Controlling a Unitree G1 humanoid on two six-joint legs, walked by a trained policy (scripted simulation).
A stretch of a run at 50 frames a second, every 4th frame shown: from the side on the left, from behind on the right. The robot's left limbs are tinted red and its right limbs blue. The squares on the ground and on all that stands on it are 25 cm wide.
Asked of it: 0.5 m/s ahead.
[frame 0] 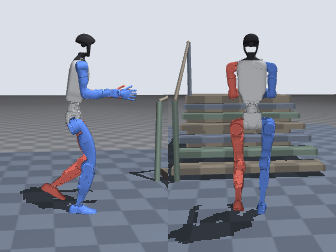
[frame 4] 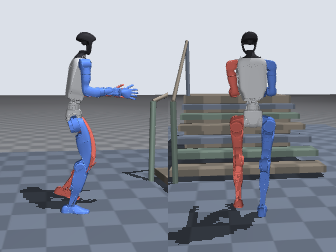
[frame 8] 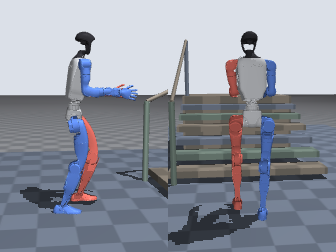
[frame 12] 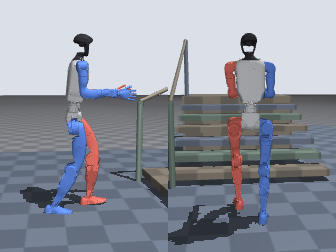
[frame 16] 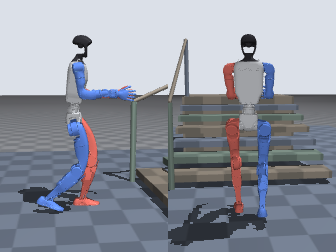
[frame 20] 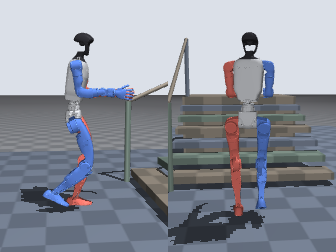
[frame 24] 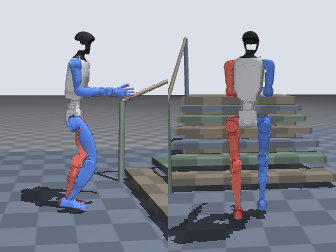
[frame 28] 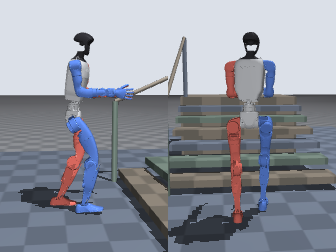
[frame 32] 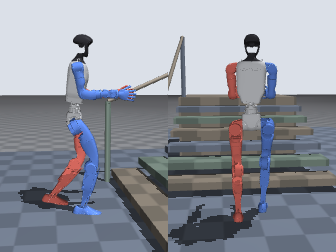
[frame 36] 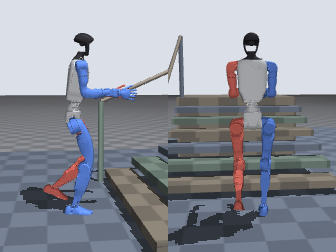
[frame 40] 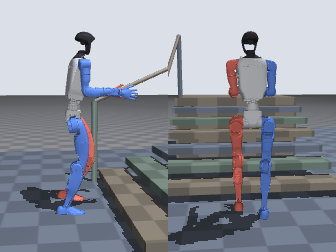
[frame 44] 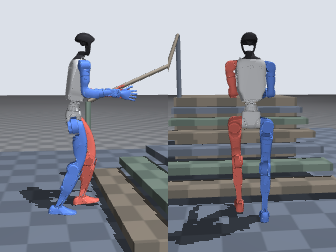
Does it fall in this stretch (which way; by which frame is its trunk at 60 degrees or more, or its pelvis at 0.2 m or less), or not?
no
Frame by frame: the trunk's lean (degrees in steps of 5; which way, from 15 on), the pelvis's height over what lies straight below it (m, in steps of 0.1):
0: 10, 0.8
4: 10, 0.8
8: 10, 0.8
12: 10, 0.8
16: 10, 0.8
20: 10, 0.8
24: 10, 0.8
28: 10, 0.8
32: 10, 0.8
36: 10, 0.8
40: 10, 0.8
44: 10, 0.8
